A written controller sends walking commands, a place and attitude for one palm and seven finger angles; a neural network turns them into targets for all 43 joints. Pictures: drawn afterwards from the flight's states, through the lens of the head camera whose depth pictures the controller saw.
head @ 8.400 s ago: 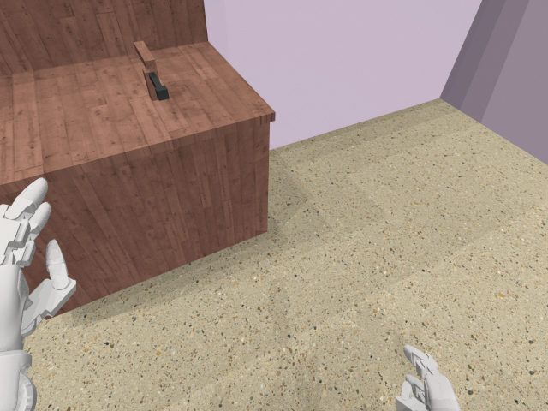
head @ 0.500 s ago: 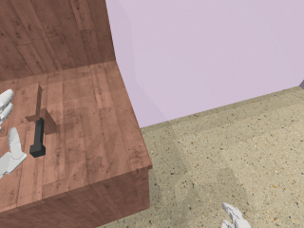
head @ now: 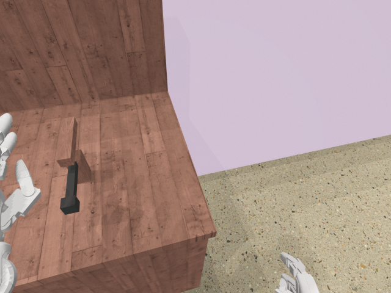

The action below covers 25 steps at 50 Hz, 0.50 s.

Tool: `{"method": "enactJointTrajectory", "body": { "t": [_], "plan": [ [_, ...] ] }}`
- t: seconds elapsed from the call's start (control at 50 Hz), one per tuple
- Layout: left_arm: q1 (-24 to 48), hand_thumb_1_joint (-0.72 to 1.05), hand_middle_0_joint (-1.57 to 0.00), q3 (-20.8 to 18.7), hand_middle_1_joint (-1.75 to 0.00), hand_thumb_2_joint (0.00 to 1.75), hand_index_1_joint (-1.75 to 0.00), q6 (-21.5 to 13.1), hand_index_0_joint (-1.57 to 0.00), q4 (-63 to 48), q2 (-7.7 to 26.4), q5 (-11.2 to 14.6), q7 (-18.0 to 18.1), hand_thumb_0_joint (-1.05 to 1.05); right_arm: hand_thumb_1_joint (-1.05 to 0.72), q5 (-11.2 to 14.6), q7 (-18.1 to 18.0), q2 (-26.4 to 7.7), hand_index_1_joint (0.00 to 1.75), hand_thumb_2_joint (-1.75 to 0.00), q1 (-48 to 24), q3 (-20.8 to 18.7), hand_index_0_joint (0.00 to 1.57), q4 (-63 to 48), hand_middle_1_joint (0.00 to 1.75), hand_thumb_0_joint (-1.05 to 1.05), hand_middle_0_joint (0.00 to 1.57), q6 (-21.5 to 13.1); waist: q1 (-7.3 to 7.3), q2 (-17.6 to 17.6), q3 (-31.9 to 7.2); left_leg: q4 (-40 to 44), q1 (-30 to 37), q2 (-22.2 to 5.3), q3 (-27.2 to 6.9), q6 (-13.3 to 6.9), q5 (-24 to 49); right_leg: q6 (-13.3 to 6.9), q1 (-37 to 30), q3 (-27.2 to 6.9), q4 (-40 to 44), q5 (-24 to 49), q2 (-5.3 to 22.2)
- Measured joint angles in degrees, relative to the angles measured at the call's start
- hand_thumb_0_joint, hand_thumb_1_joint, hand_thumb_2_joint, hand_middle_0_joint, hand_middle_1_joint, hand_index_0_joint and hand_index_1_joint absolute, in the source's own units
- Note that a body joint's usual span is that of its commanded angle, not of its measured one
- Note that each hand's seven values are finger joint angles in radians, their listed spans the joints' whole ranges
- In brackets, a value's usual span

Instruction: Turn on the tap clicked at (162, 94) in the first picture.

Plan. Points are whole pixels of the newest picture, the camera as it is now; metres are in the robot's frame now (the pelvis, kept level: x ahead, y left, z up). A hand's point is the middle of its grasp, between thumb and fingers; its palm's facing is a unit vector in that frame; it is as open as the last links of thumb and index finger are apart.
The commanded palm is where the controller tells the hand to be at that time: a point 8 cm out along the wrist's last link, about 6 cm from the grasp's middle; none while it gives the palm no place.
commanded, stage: come to a stop and stand still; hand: left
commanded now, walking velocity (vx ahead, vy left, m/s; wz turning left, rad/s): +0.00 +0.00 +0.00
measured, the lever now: (70, 205) +0.27 +0.29 +0.02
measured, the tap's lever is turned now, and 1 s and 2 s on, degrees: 0 0 0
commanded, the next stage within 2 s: look again from close up in 0.48 s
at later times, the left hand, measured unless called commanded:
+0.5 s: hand (51, 178) +0.24 +0.26 +0.16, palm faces +0.39 -0.85 -0.35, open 7.4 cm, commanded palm +0.20 +0.29 +0.19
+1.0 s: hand (49, 175) +0.26 +0.28 +0.15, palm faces +0.23 -0.85 -0.47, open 7.4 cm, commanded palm +0.19 +0.31 +0.19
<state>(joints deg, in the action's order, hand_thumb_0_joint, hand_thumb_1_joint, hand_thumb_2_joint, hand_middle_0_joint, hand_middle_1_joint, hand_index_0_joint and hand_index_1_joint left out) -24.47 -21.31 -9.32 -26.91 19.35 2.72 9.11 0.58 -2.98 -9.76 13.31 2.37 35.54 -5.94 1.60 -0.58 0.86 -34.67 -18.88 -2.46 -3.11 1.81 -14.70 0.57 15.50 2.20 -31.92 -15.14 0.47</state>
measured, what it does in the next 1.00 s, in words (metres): stands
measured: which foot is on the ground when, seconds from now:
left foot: down 0.00-1.00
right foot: down 0.00-1.00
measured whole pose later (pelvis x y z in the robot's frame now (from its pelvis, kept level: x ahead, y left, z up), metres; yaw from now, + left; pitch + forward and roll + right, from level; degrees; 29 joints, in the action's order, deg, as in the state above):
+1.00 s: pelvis +0.02 +0.04 +0.01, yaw -3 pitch +0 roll -1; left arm -26.4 -22.5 -11.7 -28.8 27.1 2.6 4.1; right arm 1.3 -2.3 -10.1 14.2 -0.4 33.3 -7.0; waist 1.0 4.3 7.8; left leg -29.1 -15.1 -0.8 1.8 -1.0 -13.7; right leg 3.3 12.7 -2.2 -25.3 -12.4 2.4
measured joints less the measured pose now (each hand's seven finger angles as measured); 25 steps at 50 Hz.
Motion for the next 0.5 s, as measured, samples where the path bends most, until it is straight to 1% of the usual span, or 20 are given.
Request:
{"method": "enactJointTrajectory", "body": {
  "t": [0.06,0.1,0.16,0.24,0.28,0.34,0.4,0.5],
  "plan": [
    [-0.97,0.89,-0.21,3.37,-0.30,0.90,-0.30,1.67,-0.20,-0.14,-2.16,-0.19,-0.38,0.01,-0.91,-0.23,-0.28,-0.32,0.30,-0.90,0.43,0.19,0.20,1.71,0.30,0.02,0.20,0.14,0.27,0.28,-0.03,1.29,1.15,0.75,0.83,-0.40,0.12,0.86,-0.99,-0.77,1.31,0.16,0.81],
    [-0.63,0.89,-0.21,4.45,-0.30,0.90,-0.30,2.17,-0.21,-0.27,-1.94,-0.39,-0.55,0.01,-0.91,-0.19,-0.58,-0.11,0.30,-0.90,0.44,0.24,0.20,2.28,0.30,0.02,0.20,0.04,0.18,1.04,0.27,2.62,2.13,1.36,1.31,-0.86,0.39,1.29,-1.60,-1.17,2.04,0.27,1.46],
    [0.35,0.89,-0.21,3.40,-0.30,0.90,-0.30,1.98,-0.21,-0.97,0.45,-0.46,-0.43,0.02,-0.91,-0.16,-0.99,0.65,0.30,-0.90,-0.01,0.32,0.20,2.09,0.30,0.02,0.20,-0.50,-0.41,1.99,0.84,4.48,3.28,1.75,1.69,-1.22,0.98,1.61,-2.44,-1.48,3.39,0.67,1.87],
    [0.80,0.89,-0.21,0.79,-0.30,0.90,-0.30,0.50,-0.21,-2.24,2.89,-0.14,-0.07,0.02,-0.91,0.00,-0.58,1.08,0.30,-0.90,-0.83,0.13,0.20,1.13,0.30,0.02,0.20,-1.16,-1.39,1.90,0.78,6.20,4.11,1.36,1.65,-1.13,1.46,1.70,-3.88,-1.36,6.50,1.89,1.48],
    [0.08,0.89,-0.21,0.25,-0.30,0.90,-0.30,-0.06,-0.21,-2.49,3.12,0.01,-0.05,0.02,-0.91,0.13,-0.20,0.84,0.30,-0.90,-1.20,-0.10,0.20,0.60,0.30,0.02,0.20,-1.04,-1.78,1.52,0.22,6.71,4.30,1.13,1.68,-1.07,1.48,1.66,-4.40,-1.36,7.80,2.37,1.26],
    [-1.68,0.89,-0.21,0.83,-0.30,0.90,-0.30,-0.15,-0.21,-1.70,2.42,0.19,-0.29,0.01,-0.91,0.35,0.03,0.03,0.30,-0.90,-1.74,-0.59,0.20,0.07,0.30,0.02,0.20,-0.48,-1.98,0.80,-0.75,7.30,4.67,0.96,1.91,-1.08,1.38,1.70,-4.95,-1.55,9.01,2.72,1.11],
    [-3.19,0.89,-0.21,2.17,-0.30,0.90,-0.30,0.78,-0.21,-0.11,1.31,0.28,-0.64,0.01,-0.91,0.55,-0.18,-0.86,0.30,-0.90,-2.06,-1.16,0.20,-0.34,0.30,0.02,0.20,0.30,-1.67,0.25,-1.32,7.73,5.11,0.91,2.09,-1.12,1.31,1.75,-5.37,-1.70,9.54,2.77,1.08],
    [-2.86,0.89,-0.21,3.51,-0.30,0.90,-0.30,2.51,-0.21,1.29,0.11,0.47,-0.60,0.01,-0.91,0.75,-1.02,-1.70,0.30,-0.90,-2.31,-1.71,0.20,-0.47,0.30,0.02,0.20,1.08,-0.39,0.43,-0.78,8.23,6.06,0.77,2.00,-0.97,1.43,1.57,-6.22,-1.59,9.78,2.71,0.94]
  ]
}}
